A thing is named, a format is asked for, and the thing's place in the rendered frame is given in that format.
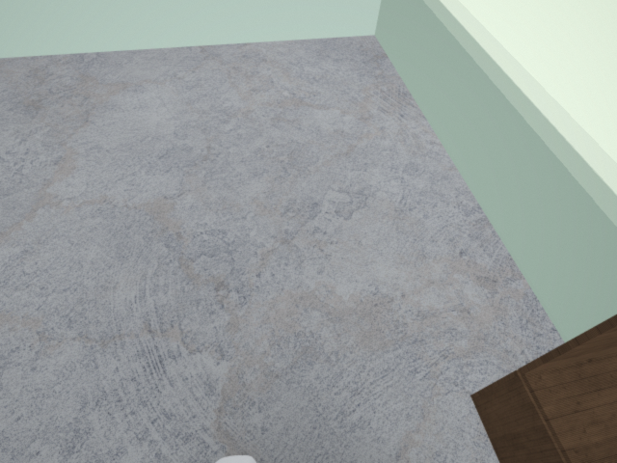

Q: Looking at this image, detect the cupboard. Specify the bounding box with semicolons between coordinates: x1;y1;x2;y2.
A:
471;314;617;463

